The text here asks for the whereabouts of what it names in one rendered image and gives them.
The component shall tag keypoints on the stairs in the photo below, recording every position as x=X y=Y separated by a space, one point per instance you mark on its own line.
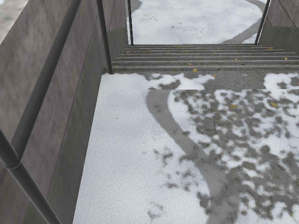
x=240 y=54

